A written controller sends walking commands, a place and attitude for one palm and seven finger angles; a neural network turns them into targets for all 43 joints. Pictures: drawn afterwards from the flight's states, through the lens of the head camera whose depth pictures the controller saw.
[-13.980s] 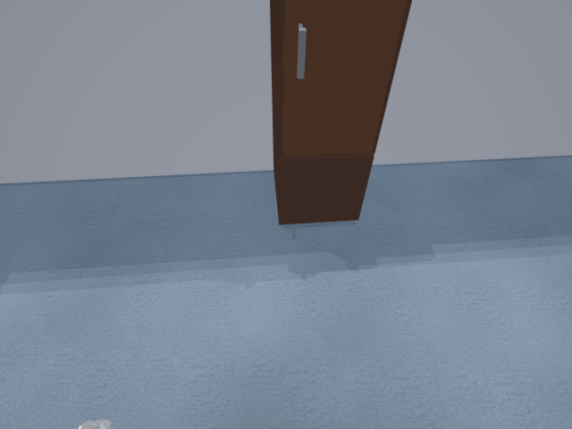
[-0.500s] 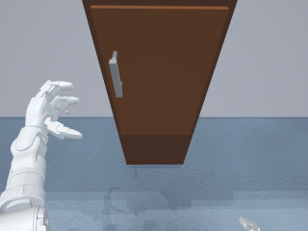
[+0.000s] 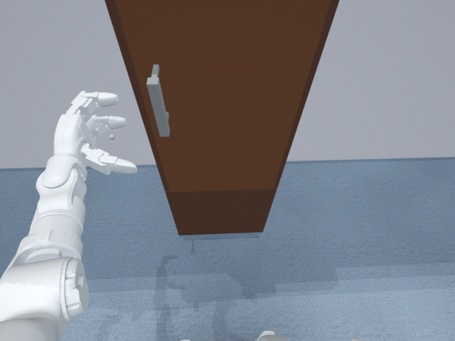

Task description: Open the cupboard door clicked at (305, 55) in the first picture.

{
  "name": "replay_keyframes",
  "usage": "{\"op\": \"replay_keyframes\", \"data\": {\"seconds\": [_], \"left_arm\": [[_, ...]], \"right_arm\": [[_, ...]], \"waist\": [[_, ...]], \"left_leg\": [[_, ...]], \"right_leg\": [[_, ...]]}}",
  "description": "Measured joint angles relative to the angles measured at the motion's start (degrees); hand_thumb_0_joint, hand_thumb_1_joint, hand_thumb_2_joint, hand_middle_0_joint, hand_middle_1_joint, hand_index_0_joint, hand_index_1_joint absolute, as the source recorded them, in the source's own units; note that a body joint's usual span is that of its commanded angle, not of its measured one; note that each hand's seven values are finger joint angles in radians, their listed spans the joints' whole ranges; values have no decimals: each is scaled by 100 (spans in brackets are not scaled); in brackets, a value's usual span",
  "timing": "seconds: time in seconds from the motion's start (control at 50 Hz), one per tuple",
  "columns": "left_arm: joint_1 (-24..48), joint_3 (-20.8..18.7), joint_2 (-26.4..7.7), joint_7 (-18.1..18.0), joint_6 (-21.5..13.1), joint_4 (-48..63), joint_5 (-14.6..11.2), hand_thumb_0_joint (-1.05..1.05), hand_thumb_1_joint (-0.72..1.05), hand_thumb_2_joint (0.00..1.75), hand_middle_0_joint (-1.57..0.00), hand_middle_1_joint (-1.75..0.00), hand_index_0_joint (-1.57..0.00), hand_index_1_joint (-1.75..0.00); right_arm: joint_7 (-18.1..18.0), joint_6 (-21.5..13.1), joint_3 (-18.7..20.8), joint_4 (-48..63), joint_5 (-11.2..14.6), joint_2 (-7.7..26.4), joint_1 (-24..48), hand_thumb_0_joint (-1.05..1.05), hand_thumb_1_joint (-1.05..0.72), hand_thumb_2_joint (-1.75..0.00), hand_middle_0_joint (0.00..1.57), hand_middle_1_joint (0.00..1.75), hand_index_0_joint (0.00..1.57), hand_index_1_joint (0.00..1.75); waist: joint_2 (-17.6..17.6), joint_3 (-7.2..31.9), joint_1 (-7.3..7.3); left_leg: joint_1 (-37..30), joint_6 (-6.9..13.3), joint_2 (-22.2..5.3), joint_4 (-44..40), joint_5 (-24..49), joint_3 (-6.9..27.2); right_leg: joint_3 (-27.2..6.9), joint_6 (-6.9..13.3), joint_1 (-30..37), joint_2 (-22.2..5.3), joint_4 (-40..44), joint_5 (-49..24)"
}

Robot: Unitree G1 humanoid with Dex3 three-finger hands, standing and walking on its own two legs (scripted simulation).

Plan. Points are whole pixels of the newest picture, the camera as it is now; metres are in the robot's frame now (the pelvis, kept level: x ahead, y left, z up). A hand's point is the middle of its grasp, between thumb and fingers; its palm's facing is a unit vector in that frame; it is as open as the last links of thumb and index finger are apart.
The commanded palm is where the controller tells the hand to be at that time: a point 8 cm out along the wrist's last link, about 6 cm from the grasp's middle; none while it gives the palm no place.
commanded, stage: move the hooked fingers beside the handle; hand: left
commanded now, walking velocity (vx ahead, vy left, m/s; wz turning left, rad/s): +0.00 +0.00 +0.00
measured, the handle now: (160, 102) +0.55 +0.13 +0.09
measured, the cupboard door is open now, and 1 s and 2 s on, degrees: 0 0 0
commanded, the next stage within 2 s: slide the fingers in behind the handle in 1.16 s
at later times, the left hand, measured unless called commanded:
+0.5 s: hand (132, 112) +0.51 +0.18 +0.09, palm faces +0.03 -1.00 -0.02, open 14.0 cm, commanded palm +0.48 +0.24 +0.09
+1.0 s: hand (123, 122) +0.49 +0.20 +0.09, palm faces +0.03 -1.00 +0.00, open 14.0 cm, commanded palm +0.47 +0.24 +0.09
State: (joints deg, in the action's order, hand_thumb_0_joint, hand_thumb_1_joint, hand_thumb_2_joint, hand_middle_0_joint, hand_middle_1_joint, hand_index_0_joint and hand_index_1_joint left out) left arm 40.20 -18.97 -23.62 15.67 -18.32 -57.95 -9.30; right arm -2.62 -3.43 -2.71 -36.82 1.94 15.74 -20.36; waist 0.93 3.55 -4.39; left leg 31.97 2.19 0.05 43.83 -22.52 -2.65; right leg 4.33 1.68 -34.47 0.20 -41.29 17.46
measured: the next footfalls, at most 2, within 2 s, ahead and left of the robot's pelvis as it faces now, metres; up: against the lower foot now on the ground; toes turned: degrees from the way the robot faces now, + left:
none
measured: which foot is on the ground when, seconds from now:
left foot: down 0.00-1.00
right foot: down 0.00-1.00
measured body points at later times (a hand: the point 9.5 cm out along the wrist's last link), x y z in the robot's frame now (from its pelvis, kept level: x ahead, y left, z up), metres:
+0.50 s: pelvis +0.01 +0.00 -0.01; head +0.11 +0.00 +0.43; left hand +0.51 +0.23 +0.10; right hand -0.01 -0.27 -0.12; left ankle -0.01 +0.09 -0.71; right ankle +0.03 -0.10 -0.71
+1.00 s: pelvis +0.01 +0.00 -0.01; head +0.10 +0.02 +0.43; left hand +0.48 +0.25 +0.09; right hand +0.06 -0.26 -0.12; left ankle -0.01 +0.09 -0.71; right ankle +0.03 -0.10 -0.71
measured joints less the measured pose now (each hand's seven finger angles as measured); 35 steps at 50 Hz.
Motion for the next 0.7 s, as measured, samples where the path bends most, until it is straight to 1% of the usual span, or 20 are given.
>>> {"op": "replay_keyframes", "data": {"seconds": [0.12,0.22,0.3,0.34,0.46,0.5,0.54,0.7], "left_arm": [[491,-118,-131,-93,-150,-506,139,-1,-50,30,-30,-120,-30,-120],[808,-212,-267,-152,-183,-853,258,-1,-50,30,-30,-120,-30,-120],[915,-349,-351,-220,-233,-899,333,-1,-50,30,-30,-120,-30,-120],[978,-330,-383,-251,-271,-952,344,-1,-50,30,-30,-120,-30,-120],[1248,-450,-554,-285,-189,-1208,457,-1,-50,30,-30,-120,-30,-120],[1177,-544,-582,-271,-226,-1118,476,-1,-50,30,-30,-120,-30,-120],[1089,-561,-588,-245,-263,-1035,444,-1,-50,30,-30,-120,-30,-120],[710,-549,-476,-136,-207,-717,322,-1,-50,30,-30,-120,-30,-120]], "right_arm": [[59,82,12,-33,-61,11,-83,0,-90,-90,20,30,20,30],[102,192,19,-15,-105,37,-213,0,-90,-90,20,30,20,30],[133,281,42,0,-149,48,-329,0,-90,-90,20,30,20,30],[146,320,54,-8,-159,52,-392,0,-90,-90,20,30,20,30],[164,434,24,20,-195,59,-477,0,-90,-90,20,30,20,30],[177,470,38,69,-207,61,-516,0,-90,-90,20,30,20,30],[191,508,54,104,-208,54,-552,0,-90,-90,20,30,20,30],[196,629,66,187,-160,16,-519,0,-90,-90,20,30,20,30]], "waist": [[-7,48,-138],[2,62,-259],[11,73,-339],[23,78,-365],[14,71,-484],[19,97,-497],[20,111,-485],[24,138,-372]], "left_leg": [[254,-2,-23,129,-42,-25],[453,-3,-49,232,-84,-42],[578,-8,-78,286,-112,-67],[620,-11,-87,309,-128,-66],[776,-15,-117,366,-155,-60],[797,-18,-135,362,-165,-86],[779,-18,-148,349,-179,-109],[635,-12,-164,278,-206,-106]], "right_leg": [[-23,5,-265,18,-120,23],[-39,9,-468,39,-208,46],[-62,14,-602,68,-249,53],[-62,16,-641,77,-262,62],[-56,26,-786,105,-285,68],[-82,27,-820,125,-279,64],[-106,26,-813,141,-267,68],[-109,17,-657,165,-170,79]]}}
